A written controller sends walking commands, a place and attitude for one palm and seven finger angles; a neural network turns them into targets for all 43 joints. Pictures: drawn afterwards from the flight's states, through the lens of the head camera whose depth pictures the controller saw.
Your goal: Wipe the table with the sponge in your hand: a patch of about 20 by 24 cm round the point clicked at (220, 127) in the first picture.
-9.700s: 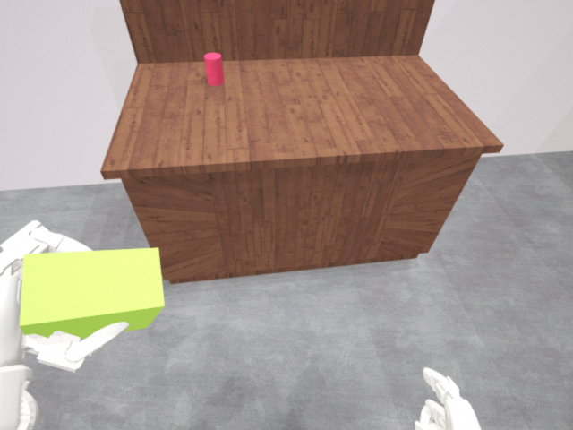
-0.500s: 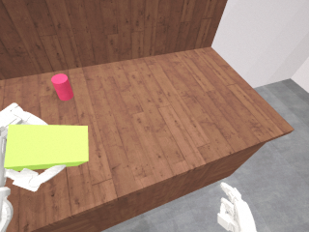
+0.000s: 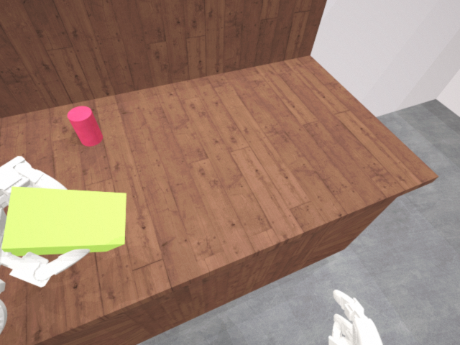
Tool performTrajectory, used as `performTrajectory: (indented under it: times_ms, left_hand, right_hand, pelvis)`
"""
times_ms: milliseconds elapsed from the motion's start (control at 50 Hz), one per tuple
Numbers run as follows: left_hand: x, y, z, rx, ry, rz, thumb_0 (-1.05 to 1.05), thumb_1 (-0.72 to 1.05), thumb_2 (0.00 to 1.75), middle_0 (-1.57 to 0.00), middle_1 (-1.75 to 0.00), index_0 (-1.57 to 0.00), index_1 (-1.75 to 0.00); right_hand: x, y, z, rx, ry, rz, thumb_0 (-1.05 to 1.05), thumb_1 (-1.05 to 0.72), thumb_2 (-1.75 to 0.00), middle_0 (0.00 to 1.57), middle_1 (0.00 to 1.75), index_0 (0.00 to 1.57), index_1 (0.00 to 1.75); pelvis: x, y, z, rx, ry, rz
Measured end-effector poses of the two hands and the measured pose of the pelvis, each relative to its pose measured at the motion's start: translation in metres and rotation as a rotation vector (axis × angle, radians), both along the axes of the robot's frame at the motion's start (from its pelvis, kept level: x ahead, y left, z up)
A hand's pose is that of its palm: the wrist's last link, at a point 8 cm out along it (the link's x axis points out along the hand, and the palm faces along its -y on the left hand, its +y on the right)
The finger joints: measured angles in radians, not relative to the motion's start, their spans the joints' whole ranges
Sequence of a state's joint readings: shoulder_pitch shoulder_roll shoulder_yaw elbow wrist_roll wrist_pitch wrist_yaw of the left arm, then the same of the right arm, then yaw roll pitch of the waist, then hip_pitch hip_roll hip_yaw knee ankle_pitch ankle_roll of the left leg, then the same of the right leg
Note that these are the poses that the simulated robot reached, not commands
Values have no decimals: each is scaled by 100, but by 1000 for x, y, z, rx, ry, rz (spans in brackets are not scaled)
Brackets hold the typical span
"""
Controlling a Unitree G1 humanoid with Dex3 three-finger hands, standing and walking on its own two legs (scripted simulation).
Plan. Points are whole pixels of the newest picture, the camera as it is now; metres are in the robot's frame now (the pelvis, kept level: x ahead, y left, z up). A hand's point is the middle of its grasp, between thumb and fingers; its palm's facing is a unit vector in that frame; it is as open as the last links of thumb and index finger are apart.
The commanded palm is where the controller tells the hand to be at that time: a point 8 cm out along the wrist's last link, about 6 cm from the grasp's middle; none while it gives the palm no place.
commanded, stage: come to a stop and stand still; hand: left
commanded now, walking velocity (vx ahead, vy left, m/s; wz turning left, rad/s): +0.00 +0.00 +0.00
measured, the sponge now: (84, 224) +0.23 +0.22 +0.13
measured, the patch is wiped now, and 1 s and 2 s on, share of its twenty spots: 0.00 0.00 0.00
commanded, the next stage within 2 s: look again from close up in 0.40 s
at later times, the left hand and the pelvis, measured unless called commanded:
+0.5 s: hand (40, 224) +0.22 +0.25 +0.16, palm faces +0.35 -0.85 -0.38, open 10.1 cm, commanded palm +0.16 +0.28 +0.18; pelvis +0.00 +0.00 +0.00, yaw +0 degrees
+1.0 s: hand (5, 183) +0.24 +0.29 +0.20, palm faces +0.42 -0.78 -0.47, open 10.1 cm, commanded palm +0.16 +0.29 +0.18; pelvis +0.00 +0.00 +0.00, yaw +2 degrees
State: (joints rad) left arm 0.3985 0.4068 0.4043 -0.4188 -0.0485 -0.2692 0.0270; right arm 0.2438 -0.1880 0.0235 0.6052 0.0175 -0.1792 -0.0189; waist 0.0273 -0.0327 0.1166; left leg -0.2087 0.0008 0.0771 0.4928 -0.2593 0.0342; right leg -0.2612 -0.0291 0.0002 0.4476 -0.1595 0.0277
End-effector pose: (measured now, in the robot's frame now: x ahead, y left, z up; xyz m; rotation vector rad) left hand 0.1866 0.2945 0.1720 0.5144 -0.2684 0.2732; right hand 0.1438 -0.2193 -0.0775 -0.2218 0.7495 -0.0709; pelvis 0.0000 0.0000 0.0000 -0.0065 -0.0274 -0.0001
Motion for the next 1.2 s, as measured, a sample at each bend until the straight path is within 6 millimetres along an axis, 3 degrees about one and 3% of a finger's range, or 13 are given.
performTrajectory:
  times_ms: [120,280,660,900,960,1040,1080,1140,1200]
  left_hand:
    - [-8,-2,12,-31,-89,22,-1,-50,102,-75,-134,-75,-134]
    - [-3,-6,2,-69,-56,9,0,-50,102,-75,-134,-75,-134]
    - [-7,-1,-1,-66,-37,19,0,-50,102,-74,-134,-74,-134]
    - [-4,-2,2,-47,-40,2,0,-50,102,-74,-134,-74,-134]
    - [8,13,30,119,-102,11,-1,-50,102,-74,-134,-74,-134]
    - [16,36,50,21,-64,104,-1,-50,102,-74,-134,-74,-134]
    - [12,30,41,24,31,120,0,-50,102,-74,-134,-74,-134]
    - [-1,7,16,62,168,85,0,-50,102,-74,-134,-74,-135]
    - [-18,-14,-4,78,188,58,0,-50,102,-74,-134,-74,-134]
  right_hand:
    - [17,-6,10,-27,-59,22,2,-91,-90,20,30,20,30]
    - [33,3,25,-14,-138,30,2,-91,-90,20,30,20,30]
    - [7,9,13,-12,-52,23,2,-91,-90,20,30,20,30]
    - [10,2,18,-26,-71,-2,2,-91,-90,20,30,20,30]
    - [15,4,12,-56,-60,73,2,-91,-90,20,30,20,30]
    - [29,3,5,-30,-60,125,2,-91,-90,20,30,20,30]
    - [37,1,7,-6,-89,122,2,-91,-90,20,30,20,30]
    - [49,0,11,10,-131,124,2,-91,-90,20,30,20,30]
    - [59,-1,12,-4,-155,144,2,-91,-90,20,30,20,30]
  pelvis:
    - [0,0,1,-3,-4,-6]
    - [-2,1,2,-3,-3,-12]
    - [-4,5,3,-6,-1,-8]
    - [-2,6,3,-6,2,-10]
    - [-4,2,-3,2,3,36]
    - [-2,0,-4,2,-6,30]
    - [-1,-1,-4,4,-8,26]
    - [-1,-4,-6,8,-9,27]
    - [-2,-12,-9,13,1,41]
